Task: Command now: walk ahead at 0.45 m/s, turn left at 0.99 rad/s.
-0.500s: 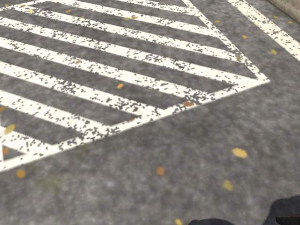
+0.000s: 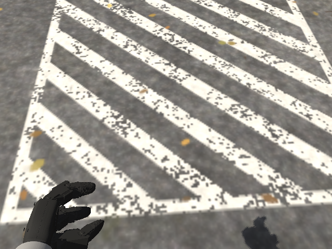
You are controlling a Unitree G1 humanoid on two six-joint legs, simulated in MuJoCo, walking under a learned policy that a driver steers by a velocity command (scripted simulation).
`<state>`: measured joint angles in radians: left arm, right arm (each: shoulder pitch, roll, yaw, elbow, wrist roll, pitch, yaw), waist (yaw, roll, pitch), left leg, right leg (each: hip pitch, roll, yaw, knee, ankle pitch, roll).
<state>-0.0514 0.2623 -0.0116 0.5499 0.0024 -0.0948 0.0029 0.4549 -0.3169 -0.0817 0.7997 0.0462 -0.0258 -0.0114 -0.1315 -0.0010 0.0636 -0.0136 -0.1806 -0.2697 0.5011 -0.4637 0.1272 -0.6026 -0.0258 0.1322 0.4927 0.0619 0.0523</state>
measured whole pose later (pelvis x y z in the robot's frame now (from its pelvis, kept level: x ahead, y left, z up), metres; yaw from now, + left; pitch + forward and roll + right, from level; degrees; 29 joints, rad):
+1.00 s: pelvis +0.17 -0.06 +0.02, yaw +5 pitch +3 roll +2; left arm 0.24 0.30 0.08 0.73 -0.02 0.02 0.02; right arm 0.05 -0.30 -0.10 0.69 -0.01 0.02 -0.06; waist 0.03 0.03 0.05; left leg -0.57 -0.03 -0.05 1.13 -0.43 -0.06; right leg -0.29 0.04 0.05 0.52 -0.27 -0.06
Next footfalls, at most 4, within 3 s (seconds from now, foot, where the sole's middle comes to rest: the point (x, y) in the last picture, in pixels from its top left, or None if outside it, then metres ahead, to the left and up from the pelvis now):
0.02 right None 0.25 -0.16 -0.76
0.44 left None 0.20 0.10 -0.76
0.84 right None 0.21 -0.14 -0.76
1.30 left None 0.30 0.08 -0.76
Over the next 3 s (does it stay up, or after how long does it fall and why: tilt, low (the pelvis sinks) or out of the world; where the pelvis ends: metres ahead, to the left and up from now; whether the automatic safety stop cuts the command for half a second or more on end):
stays up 1.30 -0.15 0.01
